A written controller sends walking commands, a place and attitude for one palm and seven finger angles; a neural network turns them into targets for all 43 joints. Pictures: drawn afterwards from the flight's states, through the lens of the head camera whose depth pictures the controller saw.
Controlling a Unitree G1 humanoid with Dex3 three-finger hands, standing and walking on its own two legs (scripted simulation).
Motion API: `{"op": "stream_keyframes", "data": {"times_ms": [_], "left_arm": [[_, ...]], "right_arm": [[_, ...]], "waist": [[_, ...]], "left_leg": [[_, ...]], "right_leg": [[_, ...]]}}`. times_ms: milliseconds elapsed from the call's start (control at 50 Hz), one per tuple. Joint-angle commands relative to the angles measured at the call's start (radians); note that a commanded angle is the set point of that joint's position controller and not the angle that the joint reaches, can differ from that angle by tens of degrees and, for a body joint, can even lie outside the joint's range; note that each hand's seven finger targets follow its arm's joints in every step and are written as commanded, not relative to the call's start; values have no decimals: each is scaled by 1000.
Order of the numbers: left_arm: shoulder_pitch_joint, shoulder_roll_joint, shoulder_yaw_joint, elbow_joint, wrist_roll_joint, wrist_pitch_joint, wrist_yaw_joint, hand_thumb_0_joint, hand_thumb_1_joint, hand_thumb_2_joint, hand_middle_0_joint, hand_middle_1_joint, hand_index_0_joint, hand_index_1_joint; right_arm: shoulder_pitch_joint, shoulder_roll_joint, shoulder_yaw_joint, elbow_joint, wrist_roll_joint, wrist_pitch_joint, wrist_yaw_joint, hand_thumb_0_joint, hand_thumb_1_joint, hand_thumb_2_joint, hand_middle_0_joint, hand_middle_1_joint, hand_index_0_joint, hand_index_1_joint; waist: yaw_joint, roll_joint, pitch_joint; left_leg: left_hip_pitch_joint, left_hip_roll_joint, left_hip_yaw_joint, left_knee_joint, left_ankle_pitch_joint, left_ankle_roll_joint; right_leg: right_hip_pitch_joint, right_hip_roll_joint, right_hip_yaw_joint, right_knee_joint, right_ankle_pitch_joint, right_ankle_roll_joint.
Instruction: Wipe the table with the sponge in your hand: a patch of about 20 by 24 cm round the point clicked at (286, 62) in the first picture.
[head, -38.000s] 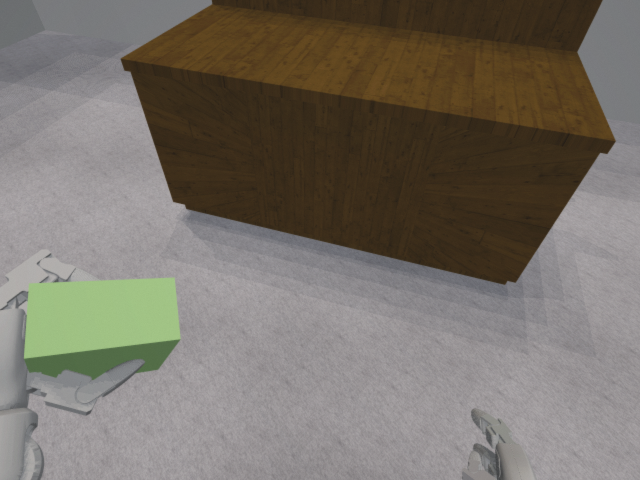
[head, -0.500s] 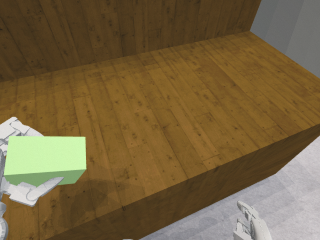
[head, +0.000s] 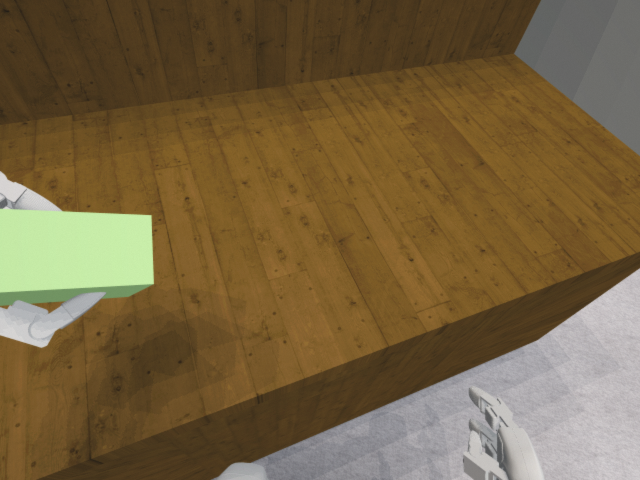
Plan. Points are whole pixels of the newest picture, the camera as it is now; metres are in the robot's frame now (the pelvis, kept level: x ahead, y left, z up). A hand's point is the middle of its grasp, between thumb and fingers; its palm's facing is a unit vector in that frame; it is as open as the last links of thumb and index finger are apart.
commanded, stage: come to a stop and stand still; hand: left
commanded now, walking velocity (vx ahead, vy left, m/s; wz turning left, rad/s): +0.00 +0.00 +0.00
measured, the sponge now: (93, 261) +0.26 +0.26 +0.16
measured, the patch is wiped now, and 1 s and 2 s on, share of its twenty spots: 0.00 0.00 0.00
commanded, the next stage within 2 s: look again from close up in 0.84 s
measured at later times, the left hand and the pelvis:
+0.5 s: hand (34, 311) +0.20 +0.27 +0.17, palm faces +0.41 -0.85 -0.33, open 9.8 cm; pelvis -0.02 +0.02 +0.01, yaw +1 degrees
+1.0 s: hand (52, 295) +0.21 +0.27 +0.17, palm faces +0.37 -0.85 -0.38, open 9.8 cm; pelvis +0.00 +0.02 +0.01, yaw +0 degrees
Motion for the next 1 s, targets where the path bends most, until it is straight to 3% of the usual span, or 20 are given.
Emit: {"op": "stream_keyframes", "data": {"times_ms": [0,40,80,100,180,200,300,360,380,400,480,500,580,680,700,780,800,880,900,980], "left_arm": [[108,92,-1,-357,5,-99,24,0,100,1300,-1200,-1600,-1200,-1600],[129,172,92,-366,2,-105,47,0,100,1300,-1200,-1600,-1200,-1600],[145,210,150,-377,-10,-110,71,0,100,1300,-1200,-1600,-1200,-1600],[170,162,119,-331,-19,-115,69,0,100,1300,-1200,-1600,-1200,-1600],[131,149,95,-300,-13,-129,72,0,100,1300,-1200,-1600,-1200,-1600],[127,100,48,-265,-10,-130,65,0,100,1300,-1200,-1600,-1200,-1600],[57,33,-63,-228,21,-118,64,0,100,1300,-1200,-1600,-1200,-1600],[15,59,-56,-252,36,-113,71,0,100,1300,-1200,-1600,-1200,-1600],[-6,86,-30,-278,43,-109,80,0,100,1300,-1200,-1600,-1200,-1600],[2,47,-61,-251,41,-109,74,0,100,1300,-1200,-1600,-1200,-1600],[28,109,12,-296,41,-106,82,0,100,1300,-1200,-1600,-1200,-1600],[48,65,-24,-276,36,-109,74,0,100,1300,-1200,-1600,-1200,-1600],[115,98,23,-291,32,-100,76,0,100,1300,-1200,-1600,-1200,-1600],[138,86,11,-291,28,-87,71,0,100,1300,-1200,-1600,-1200,-1600],[153,59,-14,-260,23,-84,65,0,100,1300,-1200,-1600,-1200,-1600],[120,90,5,-303,29,-73,74,0,100,1300,-1200,-1600,-1200,-1600],[128,56,-25,-275,25,-72,69,0,100,1300,-1200,-1600,-1200,-1600],[95,92,2,-314,32,-65,81,0,100,1300,-1200,-1600,-1200,-1600],[111,52,-31,-283,27,-67,74,0,100,1300,-1200,-1600,-1200,-1600],[114,96,11,-317,34,-62,84,0,100,1300,-1200,-1600,-1200,-1600]], "right_arm": [[-82,-113,-48,-163,3,-67,23,0,-900,-900,200,300,200,300],[-78,-114,-41,-168,7,-56,11,0,-900,-900,200,300,200,300],[-91,-111,-37,-162,12,-44,-8,0,-900,-900,200,300,200,300],[-83,-102,-31,-161,4,-36,-19,0,-900,-900,200,300,200,300],[-100,-106,-20,-153,7,-38,-44,0,-900,-900,200,300,200,300],[-83,-105,-15,-147,3,-39,-45,0,-900,-900,200,300,200,300],[-76,-115,-11,-128,3,-59,-45,0,-900,-900,200,300,200,300],[-76,-116,-15,-128,1,-66,-43,0,-900,-900,200,300,200,300],[-97,-115,-11,-120,3,-63,-45,0,-900,-900,200,300,200,300],[-82,-114,-8,-116,-5,-57,-45,0,-900,-900,200,300,200,300],[-105,-114,-11,-124,0,-54,-45,0,-900,-900,200,300,200,300],[-93,-108,-5,-125,-5,-48,-43,0,-900,-900,200,300,200,300],[-102,-108,-11,-136,1,-44,-44,0,-900,-900,200,300,200,300],[-101,-113,-13,-134,3,-34,-47,0,-900,-900,200,300,200,300],[-90,-113,-11,-131,-3,-28,-49,0,-900,-900,200,300,200,300],[-111,-117,-14,-134,3,-23,-56,0,-900,-900,200,300,200,300],[-98,-116,-11,-131,-2,-19,-56,0,-900,-900,200,300,200,300],[-117,-119,-14,-135,4,-15,-61,0,-900,-900,200,300,200,300],[-105,-116,-11,-132,-2,-11,-61,0,-900,-900,200,300,200,300],[-113,-119,-16,-138,3,-12,-61,0,-900,-900,200,300,200,300]], "waist": [[-22,229,-268],[-26,117,-261],[-42,66,-267],[-48,66,-247],[-52,183,-179],[-54,175,-180],[-53,161,-160],[-50,105,-158],[-53,124,-165],[-56,115,-157],[-54,165,-183],[-54,174,-175],[-53,150,-211],[-55,135,-227],[-54,123,-219],[-55,126,-226],[-56,126,-215],[-56,130,-200],[-57,131,-193],[-55,142,-208]], "left_leg": [[59,143,-110,-164,396,105],[-38,92,-71,-130,193,65],[32,27,-38,-106,86,36],[34,16,-43,-116,38,35],[12,47,-82,-224,-96,46],[-19,55,-94,-251,-134,52],[-33,51,-89,-284,-192,55],[-12,35,-75,-254,-160,50],[14,31,-69,-255,-152,46],[0,26,-73,-258,-142,44],[25,29,-73,-259,-94,38],[3,29,-75,-268,-98,40],[42,31,-64,-246,4,35],[84,36,-54,-229,116,32],[75,36,-50,-232,115,34],[103,35,-44,-219,131,33],[87,33,-47,-225,124,34],[85,32,-44,-226,65,32],[76,31,-47,-232,48,35],[83,35,-47,-238,43,34]], "right_leg": [[138,-30,-30,7,35,1],[212,-62,8,-96,150,-16],[142,-80,54,-160,141,-40],[108,-87,52,-187,93,-43],[72,-60,36,-206,-5,-33],[97,-46,12,-197,-16,-27],[107,-38,5,-209,-21,-17],[103,-50,28,-245,-17,-21],[92,-48,29,-255,-24,-22],[96,-41,13,-260,-20,-21],[123,-44,20,-250,29,-26],[134,-36,3,-249,33,-23],[163,-46,4,-240,127,-24],[163,-49,1,-236,209,-21],[158,-46,-7,-246,206,-16],[151,-56,12,-247,225,-20],[151,-53,0,-253,211,-19],[138,-57,18,-263,173,-22],[133,-54,7,-270,152,-22],[148,-53,14,-258,162,-24]]}}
